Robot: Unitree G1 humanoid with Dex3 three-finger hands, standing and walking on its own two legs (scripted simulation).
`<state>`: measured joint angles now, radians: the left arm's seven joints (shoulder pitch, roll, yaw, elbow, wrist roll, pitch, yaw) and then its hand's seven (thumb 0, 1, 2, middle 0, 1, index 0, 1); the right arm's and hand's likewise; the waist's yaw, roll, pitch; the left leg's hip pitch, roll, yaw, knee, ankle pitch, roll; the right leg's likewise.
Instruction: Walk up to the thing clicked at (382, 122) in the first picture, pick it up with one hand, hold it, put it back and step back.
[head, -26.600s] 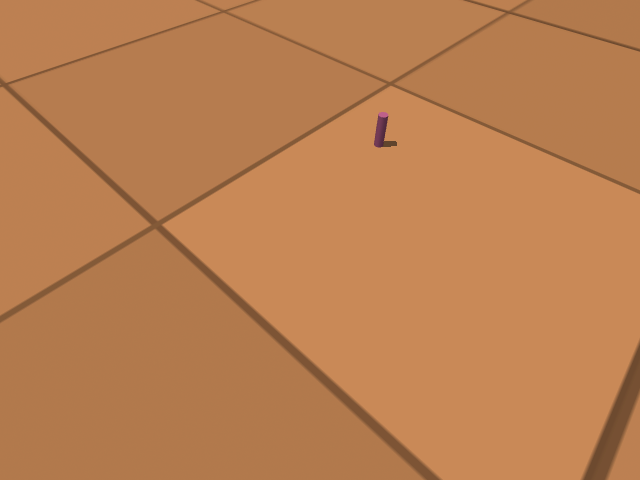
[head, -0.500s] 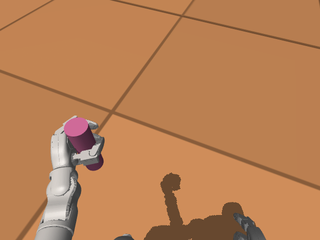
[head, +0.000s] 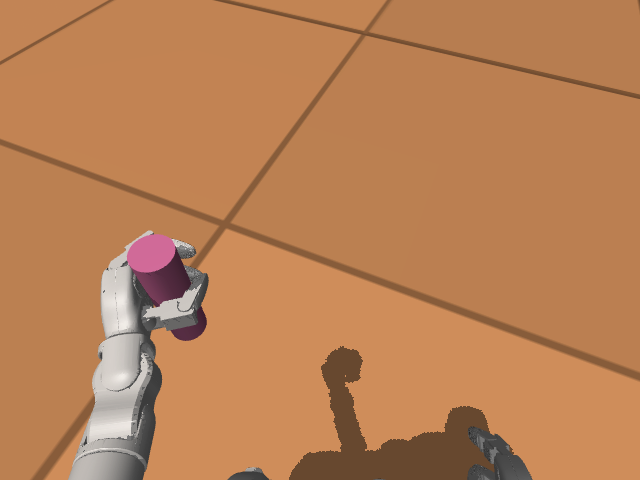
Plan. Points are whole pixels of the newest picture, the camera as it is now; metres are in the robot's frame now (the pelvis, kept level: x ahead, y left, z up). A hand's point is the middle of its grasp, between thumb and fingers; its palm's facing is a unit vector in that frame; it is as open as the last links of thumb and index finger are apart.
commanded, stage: hold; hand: left
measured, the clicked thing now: (173, 293) +0.33 +0.19 +0.03
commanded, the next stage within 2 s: crouch in 0.62 s
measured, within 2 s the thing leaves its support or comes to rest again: neither
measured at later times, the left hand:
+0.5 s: hand (178, 288) +0.33 +0.18 +0.05, palm faces +0.24 -0.97 -0.02, open 6.6 cm
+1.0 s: hand (186, 301) +0.34 +0.18 +0.00, palm faces +0.26 -0.96 -0.01, open 6.6 cm
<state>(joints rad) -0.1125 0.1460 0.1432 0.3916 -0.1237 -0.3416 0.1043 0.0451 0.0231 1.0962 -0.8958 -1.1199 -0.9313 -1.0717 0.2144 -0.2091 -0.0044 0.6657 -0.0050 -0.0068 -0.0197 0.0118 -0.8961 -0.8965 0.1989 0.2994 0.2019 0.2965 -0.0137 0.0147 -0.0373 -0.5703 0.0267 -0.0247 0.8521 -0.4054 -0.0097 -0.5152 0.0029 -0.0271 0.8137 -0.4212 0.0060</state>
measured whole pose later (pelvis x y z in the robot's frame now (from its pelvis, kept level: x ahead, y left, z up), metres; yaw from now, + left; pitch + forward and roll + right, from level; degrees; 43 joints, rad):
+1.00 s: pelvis +0.00 +0.00 -0.01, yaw +0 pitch +11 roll -1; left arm -0.15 0.14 0.18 0.52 -0.11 -0.42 0.10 0.04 0.02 1.10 -0.90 -1.12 -0.93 -1.07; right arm 0.19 -0.21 -0.02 0.67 -0.02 -0.02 0.00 0.01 -0.90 -0.90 0.20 0.30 0.20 0.30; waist -0.03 0.00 -0.04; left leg -0.69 0.03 -0.02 0.93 -0.43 -0.01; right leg -0.64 0.00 -0.03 0.89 -0.45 0.01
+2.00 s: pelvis -0.09 +0.00 -0.36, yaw -7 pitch +32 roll -6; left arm -0.70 0.50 0.58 1.15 -0.07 -0.78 -0.04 0.05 0.02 1.11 -0.91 -1.10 -0.94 -1.05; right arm 0.08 -0.26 0.08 0.74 -0.12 0.03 0.09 0.01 -0.91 -0.90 0.20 0.30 0.20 0.30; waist -0.15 -0.04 -0.07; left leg -2.17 0.03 -0.12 2.28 -0.67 -0.02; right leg -2.09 0.03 -0.08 2.23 -0.69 0.01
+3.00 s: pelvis -0.09 +0.01 -0.44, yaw -12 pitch +23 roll -11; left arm -0.69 0.71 0.67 1.26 -0.10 -0.83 -0.08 0.05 0.01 1.11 -0.92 -1.10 -0.95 -1.05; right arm -0.02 -0.34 0.27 0.66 -0.22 0.07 0.12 0.00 -0.90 -0.90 0.20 0.30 0.20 0.30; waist -0.21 -0.13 0.15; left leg -2.29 0.03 -0.24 2.56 -0.69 -0.02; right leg -2.17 0.07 -0.17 2.42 -0.68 0.03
